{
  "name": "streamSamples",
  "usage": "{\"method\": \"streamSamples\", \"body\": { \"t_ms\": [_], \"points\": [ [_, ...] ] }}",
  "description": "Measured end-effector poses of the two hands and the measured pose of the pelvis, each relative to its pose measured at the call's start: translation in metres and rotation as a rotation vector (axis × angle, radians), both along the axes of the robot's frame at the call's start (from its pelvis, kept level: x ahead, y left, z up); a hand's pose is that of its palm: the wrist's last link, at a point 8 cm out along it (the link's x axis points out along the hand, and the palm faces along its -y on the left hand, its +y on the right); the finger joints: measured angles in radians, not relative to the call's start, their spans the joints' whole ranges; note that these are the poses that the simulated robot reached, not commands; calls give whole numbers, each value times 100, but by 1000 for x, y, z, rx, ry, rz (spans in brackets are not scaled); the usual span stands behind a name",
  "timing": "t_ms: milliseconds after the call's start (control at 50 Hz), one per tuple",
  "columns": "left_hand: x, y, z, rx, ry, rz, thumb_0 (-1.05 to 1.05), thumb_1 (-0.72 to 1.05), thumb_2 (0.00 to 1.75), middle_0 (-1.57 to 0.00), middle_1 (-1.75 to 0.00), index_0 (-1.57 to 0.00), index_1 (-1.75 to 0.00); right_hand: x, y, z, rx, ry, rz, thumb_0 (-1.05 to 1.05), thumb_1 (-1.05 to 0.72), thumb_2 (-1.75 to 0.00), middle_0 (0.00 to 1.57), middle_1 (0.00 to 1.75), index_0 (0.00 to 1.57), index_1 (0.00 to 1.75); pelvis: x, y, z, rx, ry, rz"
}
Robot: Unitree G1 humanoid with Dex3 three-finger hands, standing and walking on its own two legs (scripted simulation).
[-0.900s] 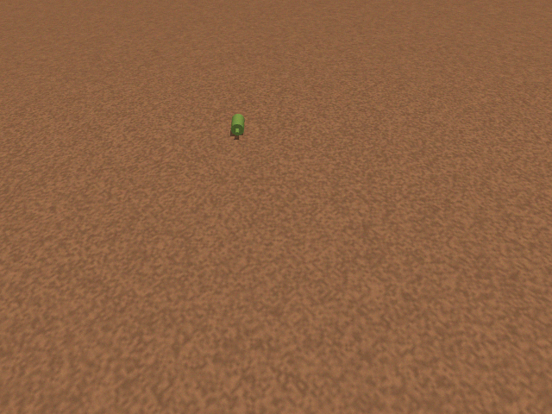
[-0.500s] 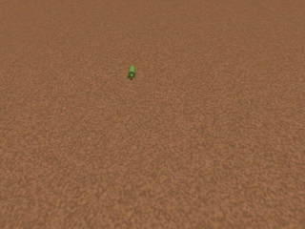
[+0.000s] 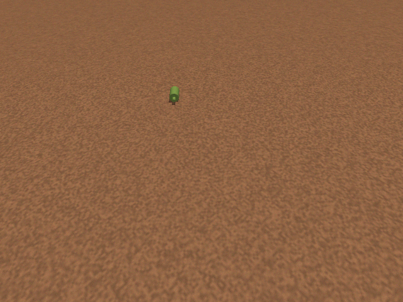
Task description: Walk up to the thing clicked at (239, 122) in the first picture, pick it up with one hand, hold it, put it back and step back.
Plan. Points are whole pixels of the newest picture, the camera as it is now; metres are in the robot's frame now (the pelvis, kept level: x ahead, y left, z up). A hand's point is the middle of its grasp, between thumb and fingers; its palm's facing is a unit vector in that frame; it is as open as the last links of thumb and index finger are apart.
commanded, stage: stand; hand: left
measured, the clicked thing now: (174, 95) +1.93 +0.29 -0.74
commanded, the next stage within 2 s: walk up in 0.22 s
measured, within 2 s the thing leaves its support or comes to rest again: neither
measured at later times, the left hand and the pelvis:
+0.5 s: hand out of the picture +0.08 +0.35 -0.15, palm faces +0.29 -0.90 -0.34, open 7.4 cm; pelvis +0.05 +0.04 -0.01, yaw +15 degrees
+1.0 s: hand (43, 280) +0.23 +0.40 -0.14, palm faces +0.53 -0.79 -0.32, open 7.4 cm; pelvis +0.30 +0.09 -0.01, yaw +35 degrees
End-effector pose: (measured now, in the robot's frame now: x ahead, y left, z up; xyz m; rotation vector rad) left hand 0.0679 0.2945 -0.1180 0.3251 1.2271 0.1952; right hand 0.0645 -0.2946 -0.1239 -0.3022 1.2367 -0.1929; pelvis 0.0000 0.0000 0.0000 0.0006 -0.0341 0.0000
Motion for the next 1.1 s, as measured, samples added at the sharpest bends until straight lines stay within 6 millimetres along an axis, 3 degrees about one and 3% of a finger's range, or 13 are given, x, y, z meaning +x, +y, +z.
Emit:
{"method": "streamSamples", "body": {
  "t_ms": [240,300,340,480,560,600,640,760,860,980,1100],
  "points": [
    [2,2,0,-10,-14,8,0,91,90,-20,-29,-21,-30,1,-1,1,4,-5,1,1,-90,-90,21,30,20,30,1,0,0,-3,3,13],
    [6,13,5,-30,-114,53,0,90,90,-20,-30,-21,-30,8,-5,4,-4,26,80,1,-90,-90,21,30,20,30,5,0,-4,-14,14,97],
    [5,26,9,-25,-185,109,0,90,89,-21,-30,-21,-30,23,-7,11,-27,61,145,1,-90,-90,21,30,20,30,9,1,-4,-2,20,148],
    [-10,88,9,14,-205,241,0,90,90,-21,-30,-21,-30,130,2,49,-112,-61,282,1,-90,-90,21,30,20,30,44,31,-7,-4,-5,251],
    [2,135,-12,38,-236,316,0,90,90,-20,-30,-21,-30,195,23,57,-198,-172,335,1,-90,-90,21,30,20,30,80,62,-31,-17,-24,302],
    [15,153,-24,48,-238,337,1,90,90,-20,-29,-21,-30,217,37,55,-223,-236,332,1,-90,-90,21,30,20,30,95,75,-42,18,-35,312],
    [33,157,-26,26,-236,332,1,91,90,-20,-29,-20,-30,228,50,54,-216,-256,324,1,-90,-90,20,30,20,30,108,82,-41,20,-43,332],
    [83,138,-4,-83,-300,346,1,91,90,-20,-29,-20,-30,254,89,59,-176,-112,432,1,-90,-90,21,30,20,30,153,91,-9,3,-36,437],
    [96,132,2,-82,-251,412,0,91,90,-20,-29,-21,-30,313,106,55,-162,-66,516,1,-89,-90,21,30,21,30,203,94,-2,-1,-11,521],
    [121,136,8,2,-187,536,1,91,90,-20,-29,-21,-30,429,111,47,-165,-100,608,1,-89,-89,22,30,21,30,288,88,-10,27,32,603],
    [195,131,18,140,-234,624,1,91,90,-20,-29,-20,-30,591,107,13,-214,-148,730,1,-89,-90,22,30,21,30,388,74,-39,31,44,682]
  ]
}}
